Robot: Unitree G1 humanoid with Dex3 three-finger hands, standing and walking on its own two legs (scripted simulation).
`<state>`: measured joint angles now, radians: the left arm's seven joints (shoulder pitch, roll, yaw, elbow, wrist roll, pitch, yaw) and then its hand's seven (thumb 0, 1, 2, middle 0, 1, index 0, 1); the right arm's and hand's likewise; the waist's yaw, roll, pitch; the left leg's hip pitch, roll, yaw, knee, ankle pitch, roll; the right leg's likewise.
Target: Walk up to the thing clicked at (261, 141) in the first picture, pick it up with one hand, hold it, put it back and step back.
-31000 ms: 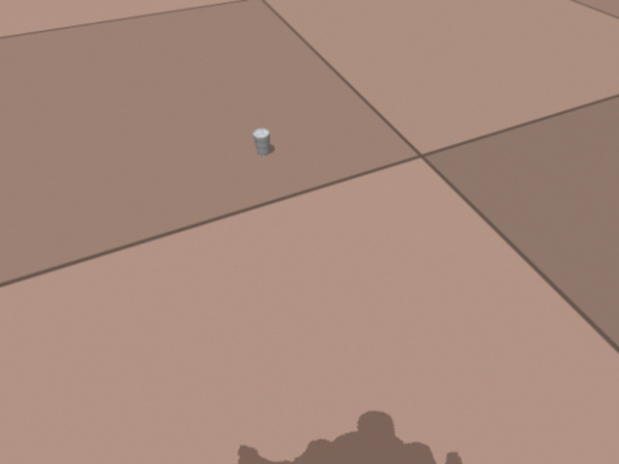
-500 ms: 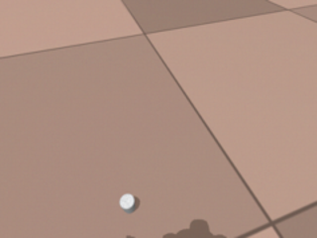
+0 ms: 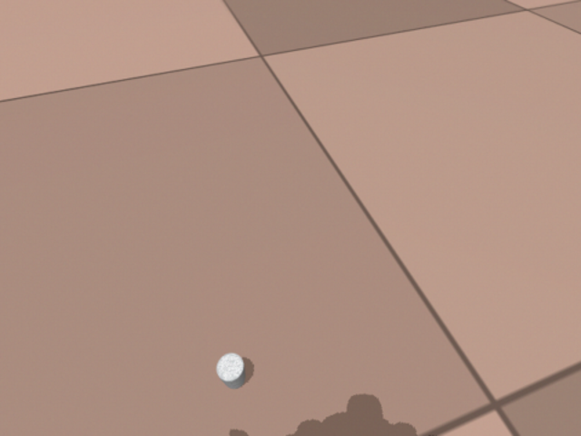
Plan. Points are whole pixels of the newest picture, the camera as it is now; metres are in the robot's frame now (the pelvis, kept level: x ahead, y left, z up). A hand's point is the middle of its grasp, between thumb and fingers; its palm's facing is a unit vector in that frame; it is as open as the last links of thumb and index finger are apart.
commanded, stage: stand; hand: left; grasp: from above
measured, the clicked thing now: (232, 372) +0.41 +0.24 -0.72
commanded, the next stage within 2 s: step back in 0.56 s
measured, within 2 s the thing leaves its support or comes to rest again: neither
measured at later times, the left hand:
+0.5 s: hand out of the picture +0.08 +0.24 -0.16, palm faces +0.00 -0.94 -0.34, open 7.4 cm
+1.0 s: hand out of the picture +0.09 +0.32 -0.18, palm faces -0.04 -0.93 -0.35, open 7.4 cm
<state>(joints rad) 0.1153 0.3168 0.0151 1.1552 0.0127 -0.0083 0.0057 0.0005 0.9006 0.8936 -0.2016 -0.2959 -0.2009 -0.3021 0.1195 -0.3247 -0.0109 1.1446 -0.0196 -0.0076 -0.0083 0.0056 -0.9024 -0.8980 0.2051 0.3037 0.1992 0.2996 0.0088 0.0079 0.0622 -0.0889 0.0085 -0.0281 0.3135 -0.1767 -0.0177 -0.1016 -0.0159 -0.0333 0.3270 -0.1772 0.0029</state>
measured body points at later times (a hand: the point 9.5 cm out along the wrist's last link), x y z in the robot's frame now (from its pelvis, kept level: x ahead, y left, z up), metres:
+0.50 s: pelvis +0.01 +0.00 +0.00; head +0.01 -0.01 +0.45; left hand +0.08 +0.29 -0.13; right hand +0.08 -0.30 -0.14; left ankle +0.00 +0.13 -0.75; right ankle +0.00 -0.12 -0.75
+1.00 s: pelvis -0.06 +0.06 -0.02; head +0.02 +0.09 +0.42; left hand +0.09 +0.37 -0.16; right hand -0.01 -0.26 -0.12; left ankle -0.06 +0.14 -0.75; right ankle -0.05 -0.10 -0.68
